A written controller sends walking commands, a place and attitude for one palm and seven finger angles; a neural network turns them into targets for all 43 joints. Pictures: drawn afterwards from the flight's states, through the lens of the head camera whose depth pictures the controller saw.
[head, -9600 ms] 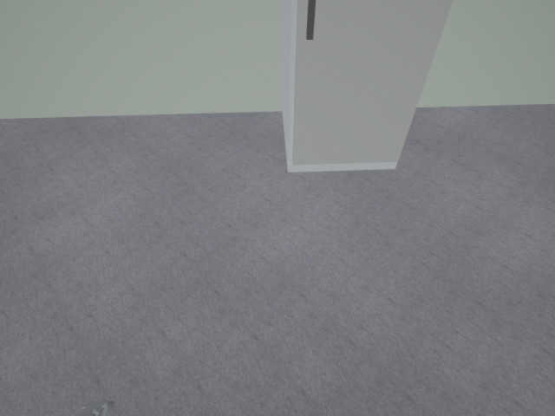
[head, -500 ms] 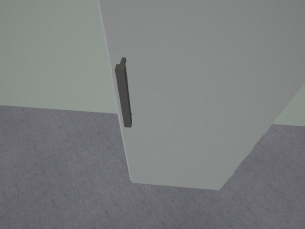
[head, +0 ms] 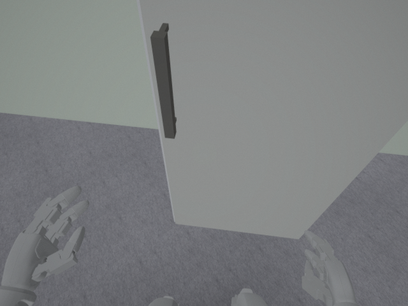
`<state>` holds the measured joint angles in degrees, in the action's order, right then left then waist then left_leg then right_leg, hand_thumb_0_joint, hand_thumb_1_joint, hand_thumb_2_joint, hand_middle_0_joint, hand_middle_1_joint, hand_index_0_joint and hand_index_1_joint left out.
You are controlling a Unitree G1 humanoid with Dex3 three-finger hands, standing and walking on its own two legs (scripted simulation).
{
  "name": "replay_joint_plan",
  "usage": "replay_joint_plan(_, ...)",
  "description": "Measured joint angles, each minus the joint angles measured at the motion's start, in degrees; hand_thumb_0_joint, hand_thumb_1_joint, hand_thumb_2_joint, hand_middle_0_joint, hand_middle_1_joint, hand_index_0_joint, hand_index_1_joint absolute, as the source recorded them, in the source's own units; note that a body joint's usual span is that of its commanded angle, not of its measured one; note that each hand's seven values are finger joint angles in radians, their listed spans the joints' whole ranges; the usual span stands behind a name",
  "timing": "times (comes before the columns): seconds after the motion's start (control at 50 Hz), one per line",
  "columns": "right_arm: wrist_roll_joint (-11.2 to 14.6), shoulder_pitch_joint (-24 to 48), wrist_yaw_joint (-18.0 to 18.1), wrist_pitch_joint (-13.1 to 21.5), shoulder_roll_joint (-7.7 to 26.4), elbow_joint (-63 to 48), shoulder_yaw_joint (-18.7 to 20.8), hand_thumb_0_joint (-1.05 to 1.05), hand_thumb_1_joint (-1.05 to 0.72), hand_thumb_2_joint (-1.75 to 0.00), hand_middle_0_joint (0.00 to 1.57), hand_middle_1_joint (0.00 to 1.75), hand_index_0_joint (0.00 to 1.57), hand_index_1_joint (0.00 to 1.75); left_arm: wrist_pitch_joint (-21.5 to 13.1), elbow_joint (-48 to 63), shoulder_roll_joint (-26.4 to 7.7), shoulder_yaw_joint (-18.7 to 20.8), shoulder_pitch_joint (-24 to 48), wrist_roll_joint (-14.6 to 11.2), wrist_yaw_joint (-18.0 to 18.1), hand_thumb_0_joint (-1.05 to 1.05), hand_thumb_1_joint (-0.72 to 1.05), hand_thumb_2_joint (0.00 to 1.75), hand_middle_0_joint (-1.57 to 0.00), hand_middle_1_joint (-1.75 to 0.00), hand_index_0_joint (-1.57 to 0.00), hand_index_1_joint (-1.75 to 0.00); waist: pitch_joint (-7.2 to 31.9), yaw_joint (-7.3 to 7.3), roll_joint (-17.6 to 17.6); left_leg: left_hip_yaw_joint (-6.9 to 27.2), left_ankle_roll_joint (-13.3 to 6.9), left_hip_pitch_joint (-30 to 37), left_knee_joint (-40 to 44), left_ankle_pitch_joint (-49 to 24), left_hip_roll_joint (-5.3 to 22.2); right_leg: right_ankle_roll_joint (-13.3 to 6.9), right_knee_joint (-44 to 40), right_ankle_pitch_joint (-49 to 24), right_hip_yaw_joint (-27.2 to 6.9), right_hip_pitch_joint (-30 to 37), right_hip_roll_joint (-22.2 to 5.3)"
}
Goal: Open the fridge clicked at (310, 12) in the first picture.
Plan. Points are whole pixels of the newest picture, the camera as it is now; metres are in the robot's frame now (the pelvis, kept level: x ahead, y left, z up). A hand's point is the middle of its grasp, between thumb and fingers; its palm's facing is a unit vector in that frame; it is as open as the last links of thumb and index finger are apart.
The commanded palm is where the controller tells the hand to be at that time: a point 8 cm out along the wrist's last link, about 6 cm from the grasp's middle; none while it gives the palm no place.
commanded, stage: raise the hand to about handle height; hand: left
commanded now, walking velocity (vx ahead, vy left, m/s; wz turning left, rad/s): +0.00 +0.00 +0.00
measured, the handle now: (168, 88) +0.50 +0.12 +0.16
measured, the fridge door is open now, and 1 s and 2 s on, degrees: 0 0 0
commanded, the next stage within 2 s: move the hooked fingers beside the handle in 1.78 s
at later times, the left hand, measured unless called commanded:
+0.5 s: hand (50, 227) +0.22 +0.27 +0.08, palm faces +0.00 -1.00 -0.07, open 11.0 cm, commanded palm +0.19 +0.32 +0.09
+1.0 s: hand (35, 185) +0.26 +0.28 +0.14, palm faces +0.02 -1.00 -0.07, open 13.7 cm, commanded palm +0.23 +0.33 +0.15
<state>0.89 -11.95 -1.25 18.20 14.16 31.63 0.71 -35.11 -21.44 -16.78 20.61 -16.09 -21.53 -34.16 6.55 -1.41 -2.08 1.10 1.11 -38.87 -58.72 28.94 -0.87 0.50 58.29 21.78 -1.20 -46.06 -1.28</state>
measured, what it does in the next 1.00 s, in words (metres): stands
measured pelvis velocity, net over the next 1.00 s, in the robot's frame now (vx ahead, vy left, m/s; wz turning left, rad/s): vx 0.02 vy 0.01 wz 0.02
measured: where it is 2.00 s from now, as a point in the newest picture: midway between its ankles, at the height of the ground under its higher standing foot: outside the picture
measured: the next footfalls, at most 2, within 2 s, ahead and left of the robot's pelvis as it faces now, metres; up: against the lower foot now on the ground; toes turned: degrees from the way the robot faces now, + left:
none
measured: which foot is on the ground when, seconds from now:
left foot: down 0.00-1.00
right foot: down 0.00-1.00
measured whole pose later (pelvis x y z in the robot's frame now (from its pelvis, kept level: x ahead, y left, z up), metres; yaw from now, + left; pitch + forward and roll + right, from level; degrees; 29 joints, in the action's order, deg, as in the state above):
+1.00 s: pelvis +0.02 +0.01 +0.03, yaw +1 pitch +4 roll -2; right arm 2.8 -15.2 5.3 17.2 15.1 32.4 -3.2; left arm -6.3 -8.0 -23.1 24.2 -6.4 -21.2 -29.4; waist 3.9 -2.3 2.4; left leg 3.6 0.2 -25.4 -48.3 27.1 0.0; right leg 1.2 44.1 18.5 1.6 -29.7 -0.8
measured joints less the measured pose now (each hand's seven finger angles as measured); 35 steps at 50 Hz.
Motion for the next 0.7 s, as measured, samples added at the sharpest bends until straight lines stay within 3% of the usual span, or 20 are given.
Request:
replay_joint_plan(0.04, 0.38, 0.45, 0.74, 0.13, 0.80, -1.85, -0.13, 0.01, -0.90, -0.90, 0.21, 0.30, 0.20, 0.30, 3.46, 1.51, -0.42, 0.97, -0.65, -2.37, -3.35, 0.00, 0.67, 0.80, -0.22, -0.45, -0.22, -0.44, 0.08, -0.80, 0.19, 0.29, 0.06, -3.04, -4.76, 2.79, 0.23, -0.16, 4.19, 1.97, 0.29, -2.93, 0.24)
replay_joint_plan(0.08, 0.71, 0.84, 1.67, -0.04, 1.39, -2.59, -0.18, 0.01, -0.90, -0.90, 0.21, 0.30, 0.20, 0.30, 7.11, 3.97, -0.13, 1.75, -1.43, -3.74, -3.40, 0.01, 0.63, 0.79, -0.22, -0.48, -0.22, -0.47, -0.61, -1.51, 0.61, 0.91, 0.31, -4.42, -7.74, 4.62, 0.45, -0.11, 6.41, 3.48, 0.87, -3.88, 0.41)
replay_joint_plan(0.18, 0.56, 0.71, 3.31, -0.78, 1.40, -1.67, -0.47, 0.01, -0.90, -0.90, 0.21, 0.30, 0.20, 0.30, 13.23, 13.98, 0.07, 1.93, -3.06, -1.47, 1.28, 0.01, 0.51, 0.74, -0.23, -0.55, -0.23, -0.54, -2.05, -2.45, 1.75, 3.00, 0.35, -5.18, -9.92, 5.69, 0.94, -0.25, 6.56, 3.88, 2.98, -3.17, 0.74)
replay_joint_plan(0.3, 1.01, -0.16, 4.16, -1.68, -0.32, 0.01, -1.81, 0.01, -0.90, -0.90, 0.21, 0.30, 0.20, 0.30, 17.86, 18.66, -2.53, 1.42, -1.74, -0.29, 2.69, 0.01, 0.37, 0.68, -0.24, -0.64, -0.24, -0.63, -2.40, -1.09, 2.80, 3.88, 0.10, -4.05, -7.15, 4.04, 1.11, -0.23, 2.57, 1.98, 3.89, -1.08, 0.85)
replay_joint_plan(0.42, 1.31, -2.59, 4.31, -1.59, -0.62, -0.19, -2.59, 0.01, -0.90, -0.90, 0.21, 0.30, 0.20, 0.30, 20.63, 18.08, -4.20, 2.44, -1.05, -1.52, 4.12, 0.01, 0.23, 0.62, -0.25, -0.73, -0.25, -0.72, -1.69, 0.27, 3.64, 2.94, -0.34, -1.49, -3.19, 2.36, 1.03, 0.23, -1.27, 0.28, 3.01, 1.32, 0.78)
replay_joint_plan(0.7, 1.81, -4.39, 5.60, -0.59, 1.56, 0.34, -2.48, 0.01, -0.90, -0.90, 0.21, 0.30, 0.20, 0.30, 23.38, 17.19, -4.47, 1.91, 2.11, -0.24, 5.83, 0.00, -0.09, 0.48, -0.27, -0.94, -0.27, -0.93, -1.93, 0.15, 3.52, 2.45, -0.97, 5.35, 2.71, 0.66, 0.75, 0.77, -6.99, -1.17, 2.58, 8.23, 0.45)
